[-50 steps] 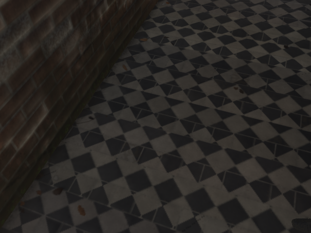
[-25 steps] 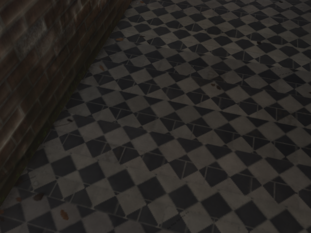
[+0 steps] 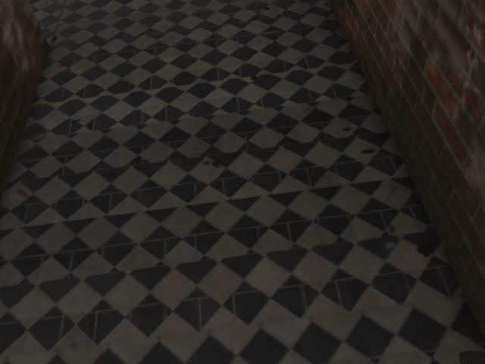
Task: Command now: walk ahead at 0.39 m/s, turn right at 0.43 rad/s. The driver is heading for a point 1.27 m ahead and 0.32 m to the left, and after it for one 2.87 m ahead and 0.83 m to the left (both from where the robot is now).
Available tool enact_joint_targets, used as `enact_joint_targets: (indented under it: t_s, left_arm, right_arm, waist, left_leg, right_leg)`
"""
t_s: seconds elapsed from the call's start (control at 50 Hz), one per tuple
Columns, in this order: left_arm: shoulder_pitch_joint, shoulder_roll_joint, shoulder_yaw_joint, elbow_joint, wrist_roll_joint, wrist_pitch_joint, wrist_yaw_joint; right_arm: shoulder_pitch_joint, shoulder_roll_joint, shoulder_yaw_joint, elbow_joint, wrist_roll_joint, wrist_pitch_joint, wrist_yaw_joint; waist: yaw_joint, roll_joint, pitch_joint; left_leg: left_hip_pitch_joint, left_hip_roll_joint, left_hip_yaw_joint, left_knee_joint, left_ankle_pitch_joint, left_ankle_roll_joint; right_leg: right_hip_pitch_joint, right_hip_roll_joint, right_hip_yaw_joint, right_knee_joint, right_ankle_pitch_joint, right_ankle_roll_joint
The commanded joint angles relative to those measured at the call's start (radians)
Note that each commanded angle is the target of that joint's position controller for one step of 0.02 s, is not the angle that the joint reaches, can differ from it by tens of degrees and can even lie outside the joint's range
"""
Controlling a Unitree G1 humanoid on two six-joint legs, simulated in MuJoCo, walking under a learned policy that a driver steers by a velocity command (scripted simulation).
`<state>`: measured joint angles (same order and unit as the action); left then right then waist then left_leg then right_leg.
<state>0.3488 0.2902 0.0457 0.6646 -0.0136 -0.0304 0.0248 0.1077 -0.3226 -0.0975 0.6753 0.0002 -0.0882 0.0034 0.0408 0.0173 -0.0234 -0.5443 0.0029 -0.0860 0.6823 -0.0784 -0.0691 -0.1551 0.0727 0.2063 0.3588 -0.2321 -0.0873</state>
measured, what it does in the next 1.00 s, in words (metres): walks ahead, turning left: left foot, then right foot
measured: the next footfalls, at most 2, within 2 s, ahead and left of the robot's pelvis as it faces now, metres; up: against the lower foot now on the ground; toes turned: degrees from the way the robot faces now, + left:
left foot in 0.18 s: +0.21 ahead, +0.14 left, +0.00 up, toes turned -7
right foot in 0.58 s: +0.27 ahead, -0.08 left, +0.00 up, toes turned +19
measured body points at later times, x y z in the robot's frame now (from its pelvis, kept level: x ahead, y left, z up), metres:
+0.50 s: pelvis +0.15 +0.03 -0.01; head +0.20 +0.04 +0.43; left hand +0.32 +0.32 -0.10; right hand +0.28 -0.25 -0.12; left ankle +0.18 +0.15 -0.75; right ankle +0.21 -0.11 -0.73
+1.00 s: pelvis +0.19 +0.03 -0.01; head +0.23 +0.06 +0.43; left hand +0.15 +0.34 -0.12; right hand +0.49 -0.10 -0.10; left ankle +0.14 +0.16 -0.73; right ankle +0.24 -0.09 -0.75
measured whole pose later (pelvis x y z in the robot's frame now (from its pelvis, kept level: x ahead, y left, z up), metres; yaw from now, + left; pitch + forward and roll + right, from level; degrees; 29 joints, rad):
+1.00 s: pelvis +0.19 +0.03 -0.01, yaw +31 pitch +2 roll -1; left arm 0.17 0.30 0.08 0.69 -0.01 0.01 0.00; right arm 0.12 -0.30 -0.07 0.58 0.02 0.07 0.01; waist 0.04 0.01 0.09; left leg -0.43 0.07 0.02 0.74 -0.34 -0.07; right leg -0.20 -0.08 -0.19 0.44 -0.25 0.00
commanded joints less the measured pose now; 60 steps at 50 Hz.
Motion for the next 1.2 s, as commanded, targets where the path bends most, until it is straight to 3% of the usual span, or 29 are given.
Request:
enact_joint_targets:
  t_s: [0.02,0.1,0.16,0.18,0.2,0.22,0.24,0.26,0.3,0.36,0.46,0.56,0.58,0.6,0.62,0.64,0.66,0.7,0.84,0.9,0.98,1.02,1.04,1.06,1.08,1.1,1.12,1.16,1.2]
  left_arm:
    - [0.028,0.173,0.048,-0.028,0.004,-0.008,0.000]
    - [0.016,0.181,0.048,-0.005,-0.001,0.009,0.007]
    - [-0.041,0.152,0.039,-0.019,0.002,0.020,0.008]
    - [-0.053,0.118,0.028,-0.035,0.013,0.014,0.008]
    - [0.010,0.087,0.013,-0.041,0.036,0.007,0.012]
    - [0.122,0.086,0.009,-0.012,0.032,0.005,0.010]
    - [0.107,0.162,0.025,-0.001,0.026,0.009,0.005]
    - [0.012,0.187,0.035,-0.014,0.021,0.015,0.005]
    - [-0.102,0.170,0.040,-0.055,0.025,0.024,0.014]
    - [-0.117,0.083,0.019,-0.066,0.018,0.023,0.015]
    - [-0.167,0.097,0.026,-0.071,0.015,0.017,0.012]
    - [-0.140,0.123,0.048,-0.059,0.003,-0.009,-0.009]
    - [-0.120,0.171,0.062,-0.061,0.013,-0.008,-0.002]
    - [-0.179,0.233,0.071,-0.086,0.038,0.006,0.007]
    - [-0.194,0.203,0.065,-0.091,0.076,0.007,0.002]
    - [-0.245,0.149,0.051,-0.109,0.067,0.005,0.004]
    - [-0.279,0.114,0.042,-0.113,0.053,0.005,0.009]
    - [-0.300,0.100,0.036,-0.113,0.034,0.008,0.021]
    - [-0.198,0.148,0.065,-0.075,0.041,0.033,0.025]
    - [-0.207,0.178,0.078,-0.063,0.029,0.034,0.003]
    - [-0.211,0.190,0.085,-0.045,-0.006,0.021,-0.029]
    - [-0.220,0.174,0.078,-0.030,-0.036,0.009,-0.035]
    - [-0.159,0.126,0.061,-0.005,-0.026,0.000,-0.038]
    - [-0.148,0.046,0.024,-0.042,0.044,-0.007,-0.043]
    - [-0.155,0.069,0.027,-0.032,0.044,0.002,-0.039]
    - [-0.180,0.128,0.042,-0.007,0.015,0.016,-0.030]
    - [-0.167,0.113,0.040,0.006,0.000,0.026,-0.027]
    - [-0.129,0.121,0.045,0.042,0.005,0.046,-0.009]
    - [-0.093,0.157,0.060,0.043,-0.007,0.055,-0.003]
  right_arm:
    - [-0.183,-0.033,0.010,-0.104,0.000,-0.032,0.009]
    - [-0.158,-0.061,0.005,-0.107,-0.001,-0.042,0.025]
    - [-0.045,-0.083,-0.007,-0.074,-0.028,-0.050,0.023]
    - [0.025,-0.121,-0.014,-0.070,-0.042,-0.054,0.015]
    - [0.127,-0.180,-0.020,-0.055,-0.059,-0.049,0.013]
    - [0.178,-0.136,-0.009,-0.001,-0.036,-0.031,0.020]
    - [0.158,-0.093,0.005,-0.006,0.014,-0.020,0.025]
    - [0.103,-0.088,0.010,-0.019,0.025,-0.009,0.025]
    - [0.050,-0.125,0.004,-0.043,0.031,0.022,0.017]
    - [0.033,-0.149,-0.012,-0.051,0.014,0.053,0.001]
    - [0.022,-0.177,-0.034,-0.066,0.035,0.091,-0.026]
    - [-0.004,-0.148,-0.031,-0.090,0.044,0.125,-0.042]
    - [0.035,-0.098,-0.015,-0.090,0.040,0.126,-0.041]
    - [0.108,-0.028,0.003,-0.094,0.027,0.123,-0.038]
    - [0.145,-0.115,-0.020,-0.097,0.022,0.112,-0.034]
    - [0.159,-0.178,-0.040,-0.076,0.026,0.114,-0.032]
    - [0.166,-0.189,-0.048,-0.054,0.030,0.123,-0.034]
    - [0.178,-0.148,-0.042,-0.045,0.027,0.142,-0.035]
    - [0.034,-0.075,-0.008,-0.151,0.029,0.133,-0.009]
    - [0.023,-0.051,0.004,-0.166,0.015,0.133,-0.002]
    - [0.023,-0.063,-0.001,-0.162,0.013,0.150,0.004]
    - [0.079,-0.074,-0.011,-0.139,0.010,0.157,0.008]
    - [0.120,-0.124,-0.024,-0.126,0.005,0.157,0.000]
    - [0.156,-0.230,-0.041,-0.146,-0.009,0.150,-0.021]
    - [0.094,-0.184,-0.018,-0.152,-0.027,0.133,-0.020]
    - [0.070,-0.092,0.012,-0.143,-0.035,0.116,-0.007]
    - [0.032,-0.051,0.026,-0.107,-0.032,0.104,-0.001]
    - [-0.029,-0.049,0.028,-0.081,-0.025,0.093,-0.002]
    - [-0.052,-0.093,0.013,-0.070,-0.031,0.095,-0.015]
  waist:
    - [0.058,-0.160,0.080]
    - [0.039,-0.163,0.045]
    - [-0.039,-0.140,-0.024]
    - [-0.070,-0.087,-0.112]
    - [-0.068,0.081,-0.245]
    - [-0.035,0.278,-0.316]
    - [-0.037,0.185,-0.230]
    - [-0.052,0.123,-0.136]
    - [-0.048,0.041,-0.026]
    - [-0.023,0.093,-0.033]
    - [-0.022,0.120,-0.104]
    - [0.011,0.141,-0.094]
    - [-0.002,0.066,-0.123]
    - [-0.064,-0.206,-0.108]
    - [-0.077,-0.268,-0.089]
    - [-0.086,-0.197,-0.045]
    - [-0.086,-0.141,-0.014]
    - [-0.078,-0.133,0.006]
    - [0.009,-0.144,-0.018]
    - [0.002,-0.134,-0.041]
    - [-0.012,-0.165,-0.051]
    - [-0.062,-0.150,-0.063]
    - [-0.068,-0.062,-0.093]
    - [-0.048,0.227,-0.175]
    - [-0.060,0.234,-0.218]
    - [-0.091,0.124,-0.200]
    - [-0.055,0.126,-0.137]
    - [-0.036,0.135,-0.072]
    - [-0.020,0.147,-0.047]
  left_leg:
    - [-0.048,-0.011,0.027,-0.114,0.018,0.004]
    - [0.044,-0.033,0.033,-0.188,-0.018,0.032]
    - [0.257,-0.037,0.052,-0.304,0.117,0.081]
    - [0.440,0.067,-0.029,-0.278,0.336,0.129]
    - [0.710,0.232,-0.221,-0.197,0.685,0.256]
    - [0.795,0.375,-0.451,-0.220,0.725,0.415]
    - [0.714,0.351,-0.479,-0.274,0.521,0.408]
    - [0.640,0.296,-0.411,-0.292,0.414,0.370]
    - [0.494,0.233,-0.355,-0.333,0.335,0.333]
    - [0.390,0.148,-0.295,-0.356,0.312,0.308]
    - [0.336,0.117,-0.355,-0.343,0.215,0.279]
    - [0.262,0.047,-0.419,-0.254,0.046,0.185]
    - [0.176,-0.007,-0.373,-0.140,-0.180,0.134]
    - [-0.010,-0.152,-0.181,0.079,-0.508,0.080]
    - [-0.052,-0.098,-0.127,0.279,-0.557,0.046]
    - [-0.058,-0.041,-0.095,0.386,-0.489,0.020]
    - [-0.063,-0.024,-0.075,0.436,-0.418,0.002]
    - [-0.100,0.000,-0.033,0.551,-0.327,-0.032]
    - [-0.152,0.100,0.061,0.363,-0.265,-0.071]
    - [-0.022,0.084,0.094,0.228,-0.287,-0.043]
    - [0.122,0.037,0.134,0.007,-0.276,0.009]
    - [0.302,-0.002,0.147,-0.248,-0.084,0.065]
    - [0.474,0.024,0.078,-0.324,0.132,0.100]
    - [0.717,0.305,-0.250,-0.267,0.587,0.207]
    - [0.628,0.437,-0.315,-0.282,0.572,0.404]
    - [0.559,0.371,-0.213,-0.304,0.467,0.396]
    - [0.523,0.293,-0.119,-0.305,0.363,0.335]
    - [0.443,0.249,-0.021,-0.321,0.354,0.288]
    - [0.417,0.252,0.033,-0.331,0.395,0.301]
  right_leg:
    - [0.017,-0.207,0.187,-0.110,0.014,-0.128]
    - [0.065,-0.227,0.227,-0.012,0.295,-0.112]
    - [0.061,-0.162,0.201,0.132,0.508,-0.045]
    - [0.001,-0.116,0.163,0.258,0.489,-0.001]
    - [-0.167,-0.018,0.078,0.503,0.166,0.059]
    - [-0.300,0.049,0.012,0.731,-0.422,0.125]
    - [-0.370,-0.004,-0.013,0.824,-0.435,0.152]
    - [-0.419,-0.032,-0.046,0.870,-0.362,0.169]
    - [-0.460,-0.062,-0.088,0.815,-0.290,0.175]
    - [-0.352,-0.038,-0.116,0.574,-0.269,0.175]
    - [-0.218,0.014,-0.094,0.358,-0.107,0.178]
    - [-0.005,-0.010,-0.091,0.015,0.102,0.145]
    - [0.119,-0.155,0.002,-0.039,0.119,0.090]
    - [0.181,-0.378,0.260,-0.068,0.198,-0.035]
    - [0.076,-0.485,0.373,-0.086,0.219,-0.134]
    - [0.039,-0.451,0.280,-0.082,0.203,-0.139]
    - [0.016,-0.373,0.159,-0.071,0.163,-0.102]
    - [0.018,-0.314,0.025,-0.059,0.223,-0.085]
    - [0.166,-0.365,-0.137,-0.070,0.365,-0.150]
    - [0.119,-0.374,-0.187,-0.050,0.465,-0.159]
    - [0.113,-0.384,-0.224,0.022,0.502,-0.129]
    - [0.053,-0.350,-0.262,0.128,0.441,-0.061]
    - [-0.054,-0.297,-0.317,0.225,0.331,0.013]
    - [-0.319,-0.193,-0.383,0.483,-0.229,0.121]
    - [-0.407,-0.142,-0.274,0.649,-0.465,0.168]
    - [-0.363,-0.178,-0.198,0.698,-0.431,0.171]
    - [-0.360,-0.185,-0.177,0.673,-0.386,0.169]
    - [-0.317,-0.165,-0.156,0.667,-0.270,0.185]
    - [-0.312,-0.130,-0.183,0.732,-0.224,0.200]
